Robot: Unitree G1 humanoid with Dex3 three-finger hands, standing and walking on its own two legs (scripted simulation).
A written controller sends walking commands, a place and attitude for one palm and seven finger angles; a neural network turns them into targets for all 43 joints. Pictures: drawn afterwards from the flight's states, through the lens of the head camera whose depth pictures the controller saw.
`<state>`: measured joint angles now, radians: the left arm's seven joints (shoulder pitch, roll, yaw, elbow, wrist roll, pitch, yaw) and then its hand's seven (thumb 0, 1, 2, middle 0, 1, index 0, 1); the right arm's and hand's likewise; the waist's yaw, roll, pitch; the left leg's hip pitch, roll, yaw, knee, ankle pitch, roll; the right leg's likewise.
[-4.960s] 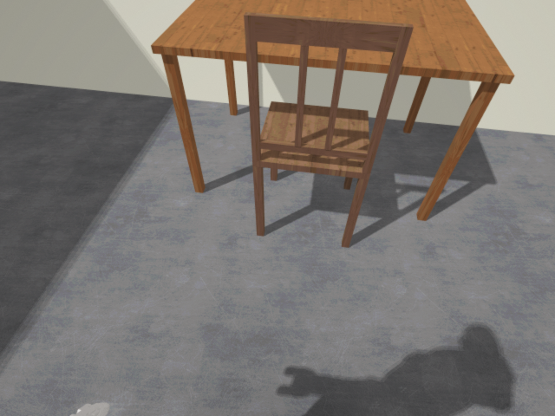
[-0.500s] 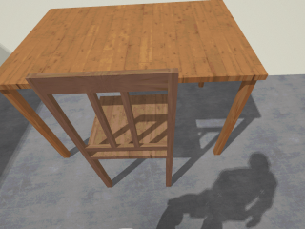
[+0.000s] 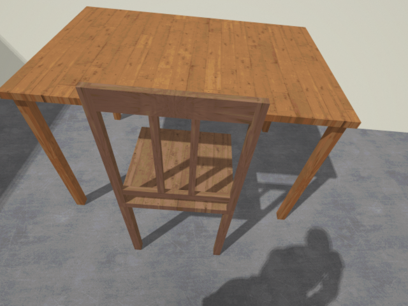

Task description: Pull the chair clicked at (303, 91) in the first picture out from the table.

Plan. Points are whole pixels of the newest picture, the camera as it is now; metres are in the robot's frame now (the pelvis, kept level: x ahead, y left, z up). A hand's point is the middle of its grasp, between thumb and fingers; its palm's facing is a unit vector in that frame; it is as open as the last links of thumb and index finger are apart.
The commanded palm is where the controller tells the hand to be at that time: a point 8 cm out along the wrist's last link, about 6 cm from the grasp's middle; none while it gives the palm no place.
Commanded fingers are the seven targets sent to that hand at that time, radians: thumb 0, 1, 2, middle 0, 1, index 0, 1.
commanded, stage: look again from close up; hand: left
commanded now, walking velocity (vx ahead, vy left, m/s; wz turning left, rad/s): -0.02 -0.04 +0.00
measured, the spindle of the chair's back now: (158, 158) +0.50 +0.17 -0.07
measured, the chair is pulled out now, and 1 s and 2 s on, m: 0.00 0.00 0.00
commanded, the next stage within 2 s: shuffle to correct the standing spot in 0.80 s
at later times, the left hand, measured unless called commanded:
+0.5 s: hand out of the picture +0.02 +0.17 -0.18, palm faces +0.01 -0.98 -0.21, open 7.3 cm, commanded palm none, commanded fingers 0.00 0.90 0.90 -0.20 -0.30 -0.20 -0.30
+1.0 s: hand out of the picture +0.02 +0.16 -0.18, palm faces +0.01 -0.98 -0.18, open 7.3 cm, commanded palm none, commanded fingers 0.00 0.90 0.90 -0.20 -0.30 -0.20 -0.30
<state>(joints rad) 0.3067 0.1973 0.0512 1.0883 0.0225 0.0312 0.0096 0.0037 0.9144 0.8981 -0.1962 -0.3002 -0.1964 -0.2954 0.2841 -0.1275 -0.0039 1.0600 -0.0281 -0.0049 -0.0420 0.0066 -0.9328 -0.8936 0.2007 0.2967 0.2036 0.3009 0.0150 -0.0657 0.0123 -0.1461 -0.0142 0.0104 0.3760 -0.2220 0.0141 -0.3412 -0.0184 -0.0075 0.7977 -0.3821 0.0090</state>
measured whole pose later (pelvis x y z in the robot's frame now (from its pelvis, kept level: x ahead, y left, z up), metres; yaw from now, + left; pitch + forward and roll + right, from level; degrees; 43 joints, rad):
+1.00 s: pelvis +0.02 +0.00 -0.01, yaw -1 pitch -1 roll +0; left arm 0.30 0.14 -0.01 1.11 0.01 -0.02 0.03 0.00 0.91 0.90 -0.20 -0.30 -0.20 -0.30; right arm 0.27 -0.15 0.02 1.14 -0.02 -0.03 -0.03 0.01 -0.91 -0.89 0.20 0.30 0.20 0.30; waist 0.00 -0.01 0.03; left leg -0.13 -0.01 0.04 0.44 -0.30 0.01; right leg -0.16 0.01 -0.01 0.48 -0.30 -0.02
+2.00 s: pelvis +0.04 +0.01 +0.00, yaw -1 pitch -1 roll +0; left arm 0.28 0.16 -0.01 1.08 0.01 -0.01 0.04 0.00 0.91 0.90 -0.20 -0.30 -0.20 -0.30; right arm 0.27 -0.15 0.02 1.13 -0.01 -0.02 -0.03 0.01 -0.91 -0.89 0.20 0.30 0.20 0.30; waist 0.00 0.00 0.04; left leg -0.12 -0.04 0.06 0.42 -0.28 0.05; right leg -0.11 -0.02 -0.01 0.44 -0.31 0.01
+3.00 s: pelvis +0.02 +0.01 +0.00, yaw +0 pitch -1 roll +1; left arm 0.32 0.13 -0.01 1.11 0.01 -0.01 0.04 0.00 0.91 0.90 -0.20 -0.30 -0.20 -0.30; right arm 0.28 -0.13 0.02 1.15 0.00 -0.03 -0.03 0.01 -0.91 -0.89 0.20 0.30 0.20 0.30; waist 0.00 -0.01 0.05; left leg -0.15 -0.04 0.06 0.40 -0.23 0.04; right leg -0.14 -0.02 -0.01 0.43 -0.27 0.00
